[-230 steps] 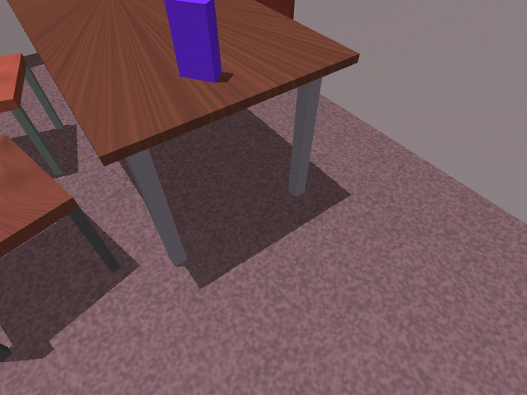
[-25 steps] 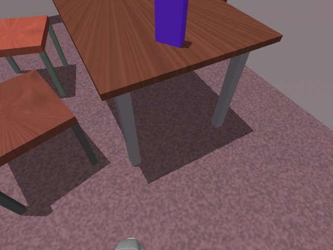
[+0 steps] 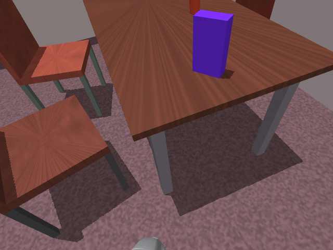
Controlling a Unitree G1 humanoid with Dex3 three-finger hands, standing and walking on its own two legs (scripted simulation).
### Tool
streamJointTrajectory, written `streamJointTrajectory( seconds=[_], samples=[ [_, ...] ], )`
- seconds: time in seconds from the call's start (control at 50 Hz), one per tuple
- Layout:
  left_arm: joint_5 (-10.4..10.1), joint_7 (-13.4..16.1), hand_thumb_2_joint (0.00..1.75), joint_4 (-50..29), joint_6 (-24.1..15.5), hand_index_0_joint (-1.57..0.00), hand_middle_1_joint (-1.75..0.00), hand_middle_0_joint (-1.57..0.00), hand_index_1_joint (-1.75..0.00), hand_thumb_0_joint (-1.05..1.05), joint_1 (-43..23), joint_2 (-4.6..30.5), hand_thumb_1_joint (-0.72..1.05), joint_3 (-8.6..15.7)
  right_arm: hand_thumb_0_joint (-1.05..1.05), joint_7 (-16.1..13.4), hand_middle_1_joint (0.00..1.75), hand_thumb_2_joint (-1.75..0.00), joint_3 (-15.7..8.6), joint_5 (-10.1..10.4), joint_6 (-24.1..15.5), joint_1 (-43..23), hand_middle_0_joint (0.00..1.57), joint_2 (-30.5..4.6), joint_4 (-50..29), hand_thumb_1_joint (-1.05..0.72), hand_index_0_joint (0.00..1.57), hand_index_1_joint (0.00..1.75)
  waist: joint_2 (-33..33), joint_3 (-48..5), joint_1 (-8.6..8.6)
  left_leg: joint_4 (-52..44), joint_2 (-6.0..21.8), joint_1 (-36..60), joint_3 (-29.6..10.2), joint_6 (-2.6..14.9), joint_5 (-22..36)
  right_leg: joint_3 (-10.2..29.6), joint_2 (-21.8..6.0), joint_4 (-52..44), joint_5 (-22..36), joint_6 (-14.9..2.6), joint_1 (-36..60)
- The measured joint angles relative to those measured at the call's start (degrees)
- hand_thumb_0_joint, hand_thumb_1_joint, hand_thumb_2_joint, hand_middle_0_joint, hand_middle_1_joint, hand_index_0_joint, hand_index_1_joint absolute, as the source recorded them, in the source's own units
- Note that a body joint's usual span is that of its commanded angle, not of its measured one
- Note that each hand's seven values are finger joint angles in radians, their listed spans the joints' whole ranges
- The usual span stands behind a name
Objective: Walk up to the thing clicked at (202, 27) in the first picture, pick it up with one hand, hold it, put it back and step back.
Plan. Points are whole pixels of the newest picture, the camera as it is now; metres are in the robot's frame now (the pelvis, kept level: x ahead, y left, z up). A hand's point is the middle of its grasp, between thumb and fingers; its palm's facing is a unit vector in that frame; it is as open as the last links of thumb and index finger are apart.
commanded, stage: walk up
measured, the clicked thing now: (210, 46) +0.76 -0.13 +0.09
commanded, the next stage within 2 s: none
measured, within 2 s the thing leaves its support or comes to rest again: neither
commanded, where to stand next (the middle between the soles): +0.20 +0.06 m, yaw -3 degrees
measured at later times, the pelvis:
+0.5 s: pelvis +0.13 +0.10 +0.00, yaw -1 degrees
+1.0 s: pelvis +0.13 +0.08 -0.01, yaw -4 degrees
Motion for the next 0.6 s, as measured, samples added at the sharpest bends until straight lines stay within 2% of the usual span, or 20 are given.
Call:
streamJointTrajectory(
  seconds=[0.08,0.16,0.2,0.22,0.24,0.3,0.34,0.46,0.6],
  samples=[
    [0.3,-0.1,0.90,-0.5,-0.2,-0.21,-0.30,-0.21,-0.30,0.00,1.7,1.2,0.90,0.4,0.00,0.8,0.30,-0.90,-0.4,-0.4,0.0,-0.8,0.20,-0.5,-0.5,-0.91,0.20,0.30,-1.3,0.3,0.86,-7.3,3.4,-2.1,1.1,-0.92,2.4,-0.1,-1.8,-1.7,-1.4,0.56,2.6],
    [0.4,-0.5,0.90,-0.8,0.1,-0.21,-0.30,-0.21,-0.30,0.00,2.8,3.0,0.90,0.6,0.00,1.4,0.30,-0.90,-0.9,-0.4,-0.3,-2.1,0.20,-0.8,-0.6,-0.91,0.20,0.30,-3.1,0.6,1.47,-17.3,5.7,-0.3,3.4,-0.28,4.0,0.1,-3.9,-0.5,-4.3,2.01,4.1],
    [0.1,-0.6,0.90,-0.8,0.7,-0.21,-0.30,-0.21,-0.30,0.00,3.1,3.8,0.90,0.4,0.00,1.0,0.30,-0.90,-1.0,-0.2,-1.1,-2.8,0.20,-1.1,-0.7,-0.91,0.21,0.30,-4.2,0.6,1.48,-22.6,5.3,2.4,5.0,0.06,7.4,0.6,-5.4,2.4,-6.9,2.83,3.9],
    [0.1,-0.5,0.90,-0.6,1.2,-0.21,-0.30,-0.21,-0.30,0.00,3.0,4.3,0.90,0.3,0.00,0.6,0.30,-0.90,-1.1,-0.1,-1.8,-3.4,0.20,-0.9,-0.7,-0.91,0.21,0.30,-5.6,1.1,1.39,-22.8,4.2,3.1,5.9,-0.49,10.2,1.5,-6.9,5.9,-8.3,2.19,3.0],
    [-0.2,-0.3,0.90,-0.3,1.9,-0.21,-0.30,-0.21,-0.30,0.00,2.4,4.4,0.90,0.3,0.00,0.0,0.30,-0.90,-1.1,-0.1,-2.5,-3.9,0.20,-0.6,-0.9,-0.91,0.21,0.30,-6.5,1.8,1.32,-21.0,3.4,3.1,6.7,-0.73,9.3,3.6,-7.2,11.4,-9.2,1.25,1.1],
    [-0.9,0.2,0.90,0.9,3.5,-0.21,-0.30,-0.21,-0.30,0.00,0.3,4.2,0.90,-0.4,0.00,-1.0,0.30,-0.90,-0.2,0.9,-3.3,-4.3,0.20,0.9,-1.6,-0.91,0.21,0.30,-7.0,2.0,0.48,-19.7,3.5,4.0,6.9,-0.13,6.5,8.1,-2.2,27.3,-12.5,-0.94,-5.7],
    [-1.4,0.4,0.90,1.0,3.5,-0.20,-0.30,-0.21,-0.30,0.00,-0.6,4.2,0.90,-0.6,0.00,-1.6,0.30,-0.90,0.9,1.2,-3.5,-4.2,0.20,2.2,-1.8,-0.91,0.21,0.30,-8.1,2.1,0.15,-21.8,3.2,6.0,7.5,0.29,6.5,8.5,-0.6,30.9,-11.2,-1.53,-9.0],
    [-1.3,-0.1,0.90,0.7,4.4,-0.20,-0.30,-0.21,-0.30,0.00,-3.5,2.7,0.91,-0.9,0.00,-3.5,0.30,-0.90,3.1,1.1,-4.5,-3.5,0.21,3.5,-1.9,-0.90,0.21,0.30,-9.3,2.7,-0.59,-24.5,2.5,9.5,9.4,1.09,5.8,7.7,0.2,21.2,-7.5,-0.83,-12.0],
    [-0.6,-0.8,0.90,0.1,6.3,-0.20,-0.30,-0.21,-0.30,0.00,-7.1,0.8,0.91,-0.7,0.00,-4.8,0.30,-0.90,3.5,1.6,-3.1,-4.5,0.21,3.0,-1.7,-0.90,0.21,0.30,-7.6,3.7,-0.87,-18.2,3.6,7.5,10.7,0.49,1.4,5.0,1.2,9.8,-3.7,-2.17,-7.4]
  ],
)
